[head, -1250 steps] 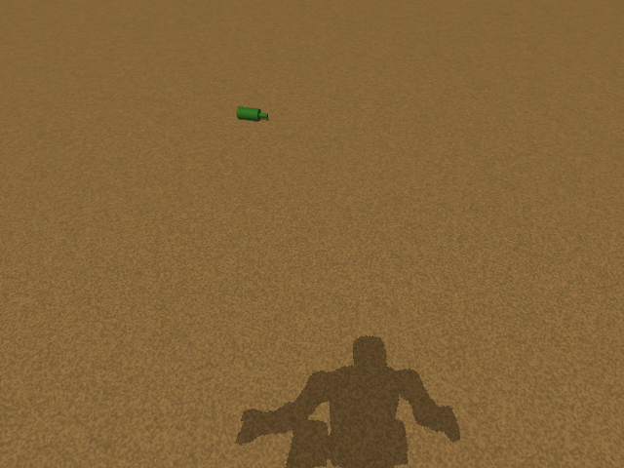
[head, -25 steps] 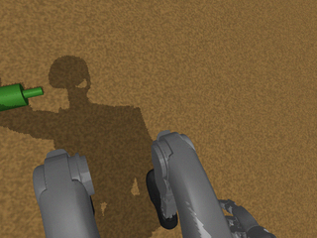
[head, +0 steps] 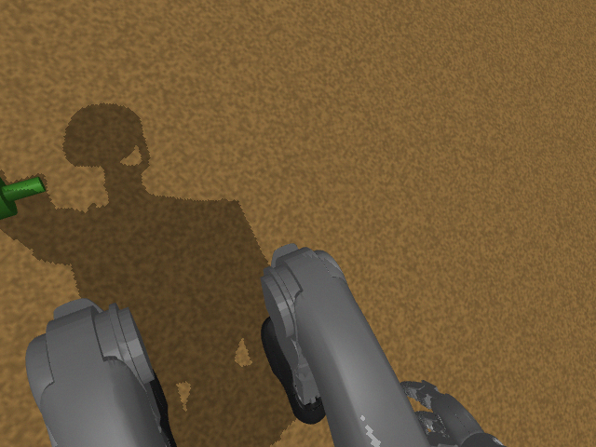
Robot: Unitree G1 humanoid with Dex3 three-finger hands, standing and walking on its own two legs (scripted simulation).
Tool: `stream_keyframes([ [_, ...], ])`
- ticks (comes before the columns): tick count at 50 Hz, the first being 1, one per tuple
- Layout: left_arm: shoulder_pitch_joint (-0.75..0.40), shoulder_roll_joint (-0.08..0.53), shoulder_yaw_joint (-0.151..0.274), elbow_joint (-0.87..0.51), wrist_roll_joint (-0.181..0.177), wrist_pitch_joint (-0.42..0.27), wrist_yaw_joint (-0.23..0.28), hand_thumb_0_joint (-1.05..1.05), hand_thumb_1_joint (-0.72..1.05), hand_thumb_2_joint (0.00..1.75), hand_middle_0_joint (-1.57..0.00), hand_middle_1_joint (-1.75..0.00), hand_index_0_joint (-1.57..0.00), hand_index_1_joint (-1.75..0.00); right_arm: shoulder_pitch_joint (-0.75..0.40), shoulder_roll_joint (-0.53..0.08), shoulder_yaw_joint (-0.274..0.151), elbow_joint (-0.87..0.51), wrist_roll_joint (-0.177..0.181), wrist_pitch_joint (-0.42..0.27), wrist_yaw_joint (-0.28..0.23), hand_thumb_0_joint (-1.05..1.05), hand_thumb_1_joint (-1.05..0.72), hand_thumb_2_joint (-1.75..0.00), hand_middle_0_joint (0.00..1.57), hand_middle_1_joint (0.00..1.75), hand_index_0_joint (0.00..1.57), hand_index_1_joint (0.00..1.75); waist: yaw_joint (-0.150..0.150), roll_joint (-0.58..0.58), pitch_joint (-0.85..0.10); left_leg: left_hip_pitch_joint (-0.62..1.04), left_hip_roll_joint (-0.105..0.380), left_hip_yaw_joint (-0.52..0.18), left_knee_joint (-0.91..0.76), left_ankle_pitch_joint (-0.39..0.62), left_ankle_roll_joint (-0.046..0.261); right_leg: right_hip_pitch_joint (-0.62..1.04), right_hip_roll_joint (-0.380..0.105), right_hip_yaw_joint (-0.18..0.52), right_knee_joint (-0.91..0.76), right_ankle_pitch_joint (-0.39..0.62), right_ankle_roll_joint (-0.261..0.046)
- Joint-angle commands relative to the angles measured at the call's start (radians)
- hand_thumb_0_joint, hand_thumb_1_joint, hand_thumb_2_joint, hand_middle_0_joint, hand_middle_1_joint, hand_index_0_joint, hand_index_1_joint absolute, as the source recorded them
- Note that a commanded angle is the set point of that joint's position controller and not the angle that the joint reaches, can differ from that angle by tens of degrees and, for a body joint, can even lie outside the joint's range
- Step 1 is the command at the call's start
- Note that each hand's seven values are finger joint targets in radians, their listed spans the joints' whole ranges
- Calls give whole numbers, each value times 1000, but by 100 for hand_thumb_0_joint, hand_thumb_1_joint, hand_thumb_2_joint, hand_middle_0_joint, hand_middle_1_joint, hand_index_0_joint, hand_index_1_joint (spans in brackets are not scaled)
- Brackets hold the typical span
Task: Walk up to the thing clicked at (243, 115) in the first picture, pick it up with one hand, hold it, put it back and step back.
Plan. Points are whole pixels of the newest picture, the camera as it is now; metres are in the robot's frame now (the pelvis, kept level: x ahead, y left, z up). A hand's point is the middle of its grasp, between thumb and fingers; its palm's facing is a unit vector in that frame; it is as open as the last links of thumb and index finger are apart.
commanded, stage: approach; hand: left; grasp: from above
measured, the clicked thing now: out of the picture +0.48 +0.34 -0.29
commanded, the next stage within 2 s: close in in 0.08 s
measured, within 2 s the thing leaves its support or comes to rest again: neither
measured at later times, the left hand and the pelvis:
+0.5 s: hand out of the picture +0.45 +0.36 -0.20, palm faces -0.45 -0.13 -0.88, open 13.9 cm; pelvis +0.00 +0.00 +0.00, yaw +0 degrees
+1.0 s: hand out of the picture +0.46 +0.35 -0.24, palm faces -0.44 -0.14 -0.89, open 14.3 cm; pelvis +0.00 +0.00 -0.02, yaw -3 degrees
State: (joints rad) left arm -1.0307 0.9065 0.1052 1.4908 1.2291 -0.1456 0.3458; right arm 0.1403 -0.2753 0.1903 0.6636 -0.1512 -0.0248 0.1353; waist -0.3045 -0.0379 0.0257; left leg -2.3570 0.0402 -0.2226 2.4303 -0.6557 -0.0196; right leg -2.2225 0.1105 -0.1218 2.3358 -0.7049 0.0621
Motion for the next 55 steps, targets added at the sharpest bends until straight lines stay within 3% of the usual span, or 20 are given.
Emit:
stream_keyframes([
  [1,-275,353,39,-182,-45,-16,-3,0,-57,101,-7,-101,-7,-101,165,-272,-70,-21,9,-1,-18,0,-89,-89,20,30,20,30,34,320,-682,458,1,125,-204,140,57,390,4,-56,-243,239,-77],
  [2,-290,363,42,-201,-44,-28,-8,0,-58,102,-7,-101,-7,-102,163,-273,-72,-18,9,0,-21,0,-89,-89,20,30,20,30,39,347,-690,478,3,124,-200,136,53,376,4,-52,-241,228,-81],
  [6,-307,301,18,-209,-34,-72,-18,0,-58,103,-8,-100,-7,-102,189,-279,-79,-6,-1,-1,-25,0,-89,-89,20,30,20,30,0,378,-653,527,2,108,-211,121,41,312,1,-86,-238,212,-87],
  [11,-277,267,-12,-171,-22,-94,-13,0,-56,106,-8,-106,-8,-106,192,-276,-80,8,-8,5,-24,0,-90,-89,20,30,20,30,15,387,-660,558,4,108,-206,149,41,297,1,-92,-233,236,-85],
  [12,-272,246,-22,-143,-26,-96,-10,0,-56,108,-8,-106,-8,-106,198,-279,-80,10,-11,3,-22,0,-89,-89,20,30,20,30,-6,368,-625,546,3,104,-203,143,42,285,0,-97,-238,232,-82],
  [14,-268,240,-34,-112,-16,-101,-4,0,-56,107,-8,-106,-8,-106,204,-282,-71,16,-16,0,-21,0,-89,-89,20,30,20,30,-17,357,-592,536,4,98,-205,145,41,287,0,-104,-232,238,-82],
  [17,-288,309,-1,-139,2,-115,18,0,-55,108,-8,-105,-8,-105,189,-286,-64,9,-20,1,-19,0,-89,-89,20,30,20,30,14,403,-657,580,6,98,-202,187,37,320,2,-103,-220,269,-84],
  [23,-305,325,22,-109,28,-119,84,0,-54,106,-8,-107,-8,-106,165,-297,-52,1,-32,-11,-14,0,-89,-89,20,30,20,30,-4,431,-642,613,11,90,-197,212,34,293,5,-118,-200,286,-84],
  [26,-300,341,30,-66,38,-113,119,0,-56,106,-7,-102,-5,-103,155,-301,-45,-2,-38,-20,-12,0,-89,-90,20,30,20,30,-5,429,-614,567,12,94,-192,178,35,287,7,-119,-201,269,-83],
  [28,-277,300,1,-2,47,-102,132,0,-56,105,-7,-100,-5,-102,151,-301,-38,3,-46,-31,-9,0,-89,-90,20,30,20,30,-27,405,-568,563,14,89,-193,161,37,270,11,-123,-202,256,-83],
  [30,-299,308,1,21,37,-97,145,0,-56,103,-6,-100,-5,-102,152,-309,-31,1,-49,-45,-8,0,-89,-90,20,30,20,30,-44,387,-550,543,12,82,-190,141,37,262,10,-127,-200,242,-82],
  [33,-308,346,2,26,43,-96,162,0,-58,103,-7,-99,-5,-101,140,-315,-19,-3,-54,-63,-8,0,-89,-90,20,30,20,30,-42,409,-556,538,16,80,-187,115,34,274,12,-127,-196,223,-86],
  [43,-293,400,28,12,16,-87,198,0,-58,104,-7,-99,-5,-101,124,-335,13,-4,-75,-101,3,0,-89,-90,20,30,20,30,-43,447,-593,559,26,70,-156,184,30,333,21,-143,-175,290,-79],
  [48,-245,384,13,63,7,-84,202,0,-58,102,-6,-99,-5,-100,116,-335,24,4,-84,-108,13,0,-90,-90,20,30,20,30,-48,424,-541,522,29,67,-144,176,34,330,27,-143,-174,292,-78],
  [51,-267,401,17,11,6,-89,207,0,-58,103,-7,-98,-5,-100,111,-342,31,-1,-89,-112,19,0,-90,-90,20,30,20,30,-48,426,-578,544,33,62,-137,189,34,360,32,-146,-176,306,-74],
  [55,-239,396,13,48,10,-88,218,0,-58,103,-7,-97,-5,-100,104,-346,35,-3,-93,-119,27,0,-90,-90,20,30,20,30,-53,430,-557,543,35,57,-136,198,32,359,34,-150,-168,310,-76],
])
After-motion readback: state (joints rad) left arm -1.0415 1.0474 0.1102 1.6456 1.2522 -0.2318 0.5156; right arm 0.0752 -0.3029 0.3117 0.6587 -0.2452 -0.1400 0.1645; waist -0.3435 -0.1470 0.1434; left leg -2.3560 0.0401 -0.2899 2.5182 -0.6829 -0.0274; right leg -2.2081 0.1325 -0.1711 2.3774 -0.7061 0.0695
